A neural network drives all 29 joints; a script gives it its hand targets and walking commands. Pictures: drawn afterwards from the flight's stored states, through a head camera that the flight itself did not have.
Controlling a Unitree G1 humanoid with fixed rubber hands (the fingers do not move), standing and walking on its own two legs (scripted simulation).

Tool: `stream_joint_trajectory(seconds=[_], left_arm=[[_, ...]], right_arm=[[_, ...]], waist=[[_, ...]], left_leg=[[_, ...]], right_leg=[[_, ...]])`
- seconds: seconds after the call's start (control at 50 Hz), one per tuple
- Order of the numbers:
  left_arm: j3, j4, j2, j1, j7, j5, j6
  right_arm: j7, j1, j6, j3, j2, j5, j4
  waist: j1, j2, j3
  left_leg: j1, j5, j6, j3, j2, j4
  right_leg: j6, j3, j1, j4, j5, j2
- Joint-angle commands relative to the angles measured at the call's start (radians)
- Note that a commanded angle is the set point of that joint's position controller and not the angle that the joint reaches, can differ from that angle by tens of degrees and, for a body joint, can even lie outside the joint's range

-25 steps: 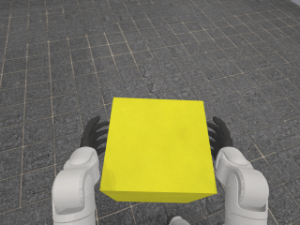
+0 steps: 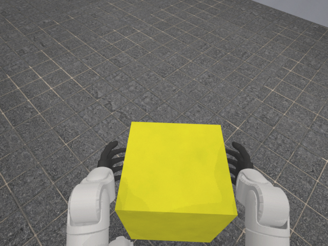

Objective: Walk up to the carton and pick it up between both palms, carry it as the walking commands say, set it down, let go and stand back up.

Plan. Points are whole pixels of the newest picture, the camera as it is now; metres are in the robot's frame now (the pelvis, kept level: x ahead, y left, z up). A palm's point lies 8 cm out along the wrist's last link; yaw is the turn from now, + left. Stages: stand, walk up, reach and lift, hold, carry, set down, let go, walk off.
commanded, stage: carry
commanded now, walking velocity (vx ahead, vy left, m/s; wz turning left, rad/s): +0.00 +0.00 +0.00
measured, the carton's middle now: (173, 185) +0.28 -0.02 -0.03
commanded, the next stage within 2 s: none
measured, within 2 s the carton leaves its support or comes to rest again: neither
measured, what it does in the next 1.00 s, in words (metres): steps on the spot: left foot, then right foot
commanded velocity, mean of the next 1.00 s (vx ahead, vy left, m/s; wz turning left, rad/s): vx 0.00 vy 0.00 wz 0.00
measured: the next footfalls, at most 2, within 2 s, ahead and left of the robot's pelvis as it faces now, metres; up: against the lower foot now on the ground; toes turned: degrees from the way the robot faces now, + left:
left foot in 0.10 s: +0.08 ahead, +0.16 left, +0.00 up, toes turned +8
right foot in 0.42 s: -0.04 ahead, -0.06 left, +0.00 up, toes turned -13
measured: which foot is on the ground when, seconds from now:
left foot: up 0.00-0.08, down 0.10-1.00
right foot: down 0.00-0.10, up 0.12-0.40, down 0.42-1.00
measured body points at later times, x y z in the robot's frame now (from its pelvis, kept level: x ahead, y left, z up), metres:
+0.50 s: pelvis -0.04 +0.06 +0.00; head -0.05 +0.06 +0.45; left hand +0.26 +0.17 +0.07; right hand +0.22 -0.13 +0.07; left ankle +0.04 +0.15 -0.73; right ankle -0.08 -0.05 -0.73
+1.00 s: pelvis -0.05 +0.07 -0.01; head -0.06 +0.08 +0.44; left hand +0.25 +0.19 +0.07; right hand +0.22 -0.11 +0.07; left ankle +0.04 +0.15 -0.73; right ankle -0.08 -0.05 -0.73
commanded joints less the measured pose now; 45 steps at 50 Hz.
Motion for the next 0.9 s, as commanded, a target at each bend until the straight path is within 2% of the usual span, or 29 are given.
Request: stream_joint_trajectory(seconds=[0.0, 0.02, 0.04, 0.06, 0.08, 0.1, 0.12, 0.14, 0.16, 0.22, 0.26, 0.3, 0.32, 0.34, 0.36, 0.38, 0.4, 0.42, 0.44, 0.46, 0.52, 0.56, 0.66, 0.74, 0.88], left_arm=[[-0.660, -0.207, -0.860, -0.432, -0.208, -0.356, -0.029], [-0.655, -0.175, -0.848, -0.386, -0.202, -0.337, -0.023], [-0.654, -0.136, -0.846, -0.338, -0.200, -0.321, -0.015], [-0.657, -0.101, -0.850, -0.321, -0.205, -0.315, -0.008], [-0.646, -0.039, -0.850, -0.287, -0.216, -0.310, -0.005], [-0.667, -0.046, -0.866, -0.306, -0.221, -0.333, -0.007], [-0.695, -0.061, -0.892, -0.394, -0.226, -0.356, -0.006], [-0.721, -0.075, -0.918, -0.476, -0.233, -0.384, -0.004], [-0.738, -0.094, -0.935, -0.527, -0.237, -0.409, -0.006], [-0.757, -0.144, -0.946, -0.585, -0.238, -0.451, -0.005], [-0.741, -0.119, -0.916, -0.574, -0.240, -0.457, 0.007], [-0.718, -0.061, -0.896, -0.518, -0.247, -0.449, 0.023], [-0.706, -0.028, -0.894, -0.498, -0.252, -0.443, 0.028], [-0.694, 0.001, -0.895, -0.482, -0.259, -0.437, 0.030], [-0.689, 0.015, -0.896, -0.477, -0.265, -0.432, 0.029], [-0.689, 0.022, -0.898, -0.479, -0.268, -0.427, 0.026], [-0.689, 0.028, -0.908, -0.476, -0.272, -0.424, 0.025], [-0.681, 0.024, -0.923, -0.493, -0.273, -0.410, 0.017], [-0.668, 0.025, -0.937, -0.518, -0.270, -0.401, 0.006], [-0.662, 0.008, -0.941, -0.537, -0.267, -0.399, 0.002], [-0.650, -0.035, -0.938, -0.541, -0.251, -0.383, 0.001], [-0.637, -0.019, -0.926, -0.513, -0.238, -0.362, 0.007], [-0.653, -0.007, -0.917, -0.488, -0.229, -0.357, 0.023], [-0.677, -0.024, -0.934, -0.532, -0.237, -0.389, 0.022], [-0.693, -0.036, -0.944, -0.545, -0.253, -0.428, 0.018]], right_arm=[[0.281, -0.450, -0.015, 0.806, 0.936, 0.469, -0.095], [0.286, -0.424, -0.009, 0.789, 0.914, 0.459, -0.077], [0.291, -0.400, -0.005, 0.768, 0.884, 0.444, -0.049], [0.293, -0.375, -0.004, 0.751, 0.868, 0.423, -0.011], [0.293, -0.344, 0.000, 0.748, 0.877, 0.407, 0.025], [0.297, -0.372, 0.002, 0.745, 0.858, 0.410, 0.012], [0.301, -0.428, -0.001, 0.749, 0.879, 0.409, -0.003], [0.301, -0.455, -0.004, 0.738, 0.910, 0.392, -0.003], [0.301, -0.472, -0.006, 0.728, 0.928, 0.381, -0.008], [0.300, -0.474, -0.005, 0.703, 0.931, 0.381, 0.007], [0.288, -0.440, 0.001, 0.688, 0.912, 0.361, 0.042], [0.274, -0.392, 0.009, 0.681, 0.891, 0.331, 0.077], [0.269, -0.381, 0.012, 0.680, 0.885, 0.320, 0.093], [0.264, -0.385, 0.014, 0.685, 0.889, 0.314, 0.099], [0.262, -0.398, 0.014, 0.694, 0.896, 0.314, 0.097], [0.263, -0.431, 0.014, 0.706, 0.909, 0.325, 0.089], [0.265, -0.456, 0.013, 0.719, 0.918, 0.337, 0.084], [0.271, -0.495, 0.012, 0.733, 0.930, 0.352, 0.063], [0.280, -0.568, 0.009, 0.756, 0.944, 0.379, 0.030], [0.287, -0.612, 0.010, 0.774, 0.956, 0.400, 0.013], [0.299, -0.639, 0.016, 0.798, 0.961, 0.445, -0.019], [0.305, -0.625, 0.027, 0.790, 0.942, 0.451, 0.002], [0.310, -0.540, 0.041, 0.759, 0.925, 0.431, 0.086], [0.304, -0.546, 0.035, 0.746, 0.939, 0.415, 0.085], [0.282, -0.540, 0.021, 0.733, 0.941, 0.389, 0.050]], waist=[[0.039, -0.109, -0.476], [0.027, -0.031, -0.499], [0.027, 0.167, -0.522], [0.038, 0.393, -0.505], [0.043, 0.338, -0.474], [0.035, 0.269, -0.454], [0.026, 0.220, -0.420], [0.027, 0.205, -0.389], [0.029, 0.215, -0.375], [0.023, 0.229, -0.369], [0.015, 0.233, -0.387], [0.019, 0.215, -0.413], [0.023, 0.185, -0.421], [0.019, 0.160, -0.438], [0.016, 0.110, -0.452], [0.013, 0.024, -0.448], [0.012, -0.057, -0.429], [0.007, -0.093, -0.396], [0.012, -0.099, -0.366], [0.019, -0.085, -0.352], [0.028, -0.037, -0.307], [0.032, 0.000, -0.292], [0.033, 0.079, -0.336], [0.032, 0.067, -0.355], [0.029, 0.043, -0.377]], left_leg=[[0.294, 0.198, 0.025, 0.100, -0.072, -0.426], [0.409, 0.270, 0.036, 0.063, -0.033, -0.564], [0.509, 0.389, 0.069, -0.110, 0.130, -0.613], [0.540, 0.645, 0.150, -0.349, 0.334, -0.649], [0.464, 0.588, 0.186, -0.283, 0.327, -0.623], [0.445, 0.467, 0.190, -0.224, 0.299, -0.637], [0.433, 0.446, 0.193, -0.198, 0.270, -0.632], [0.406, 0.457, 0.187, -0.158, 0.240, -0.626], [0.380, 0.457, 0.177, -0.123, 0.221, -0.627], [0.397, 0.354, 0.167, -0.073, 0.206, -0.633], [0.430, 0.292, 0.170, -0.090, 0.202, -0.642], [0.452, 0.308, 0.167, -0.098, 0.200, -0.623], [0.456, 0.345, 0.154, -0.086, 0.190, -0.599], [0.447, 0.411, 0.137, -0.079, 0.176, -0.562], [0.420, 0.461, 0.113, -0.058, 0.153, -0.510], [0.365, 0.422, 0.083, -0.033, 0.119, -0.458], [0.307, 0.307, 0.062, -0.009, 0.087, -0.441], [0.321, 0.269, 0.059, 0.021, 0.065, -0.501], [0.375, 0.290, 0.071, 0.033, 0.062, -0.495], [0.401, 0.292, 0.078, 0.040, 0.063, -0.474], [0.375, 0.223, 0.082, 0.037, 0.057, -0.485], [0.353, 0.183, 0.085, 0.022, 0.063, -0.514], [0.358, 0.214, 0.094, 0.014, 0.078, -0.531], [0.386, 0.264, 0.107, 0.020, 0.085, -0.518], [0.421, 0.278, 0.126, 0.011, 0.092, -0.514]], right_leg=[[-0.090, 0.017, 0.176, -0.046, 0.173, -0.113], [-0.071, 0.000, 0.116, 0.034, 0.074, -0.085], [-0.033, -0.040, 0.014, 0.148, -0.064, -0.015], [0.015, -0.051, -0.109, 0.281, -0.340, 0.062], [-0.006, 0.016, -0.078, 0.391, -0.408, 0.020], [-0.002, 0.013, -0.095, 0.402, -0.370, 0.022], [-0.004, -0.012, -0.123, 0.433, -0.330, 0.031], [-0.007, -0.025, -0.116, 0.427, -0.280, 0.023], [-0.005, -0.045, -0.099, 0.412, -0.251, 0.022], [-0.001, -0.075, -0.078, 0.319, -0.223, 0.029], [0.000, -0.089, -0.036, 0.201, -0.232, 0.043], [-0.008, -0.101, 0.053, 0.007, -0.157, 0.055], [-0.013, -0.091, 0.110, -0.122, -0.053, 0.047], [-0.020, -0.045, 0.169, -0.165, 0.004, 0.008], [-0.032, 0.012, 0.215, -0.171, 0.035, -0.045], [-0.051, 0.096, 0.240, -0.170, 0.099, -0.121], [-0.067, 0.141, 0.248, -0.168, 0.192, -0.185], [-0.064, 0.045, 0.185, -0.123, 0.212, -0.152], [-0.050, -0.001, 0.102, -0.112, 0.140, -0.107], [-0.039, -0.017, 0.068, -0.136, 0.062, -0.093], [-0.044, -0.011, 0.019, -0.167, -0.123, -0.084], [-0.050, -0.011, 0.018, -0.159, -0.172, -0.073], [-0.054, -0.009, 0.069, -0.116, -0.038, -0.065], [-0.053, -0.017, 0.069, -0.097, 0.030, -0.060], [-0.048, -0.027, 0.055, -0.087, 0.032, -0.051]])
